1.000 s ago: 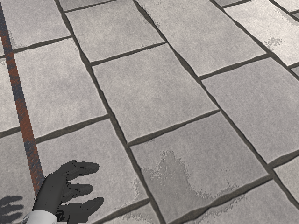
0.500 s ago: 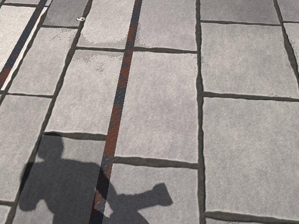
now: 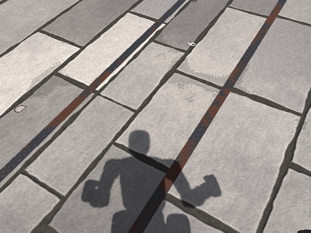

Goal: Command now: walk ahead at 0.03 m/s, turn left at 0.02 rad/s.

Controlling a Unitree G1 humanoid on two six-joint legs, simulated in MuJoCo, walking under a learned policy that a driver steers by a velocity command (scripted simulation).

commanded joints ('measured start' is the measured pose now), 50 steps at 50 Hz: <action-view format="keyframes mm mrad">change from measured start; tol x32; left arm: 1 -109 80 -3 -92 -20 6 -6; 50 -38 125 37 -64 3 28 26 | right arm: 1 74 -19 -2 -26 -19 -8 6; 50 34 -42 -16 53 20 -2 14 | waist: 1 -72 -118 -80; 50 9 -120 -41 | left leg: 1 44 115 126 -34 37 -48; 13 516 468 -185 -800 415 253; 31 395 482 349 -531 819 162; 32 288 421 399 -351 796 103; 34 -238 189 286 222 -225 -35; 50 -94 311 225 -129 84 -31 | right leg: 1 40 -166 263 -181 3 -141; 11 96 -113 420 -152 -115 -101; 18 -366 -45 -9 747 -242 99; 31 2 -66 -233 96 -97 0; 34 543 -515 467 -64 704 -406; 41 70 -262 -99 -170 260 -198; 50 217 -409 -63 -227 77 -254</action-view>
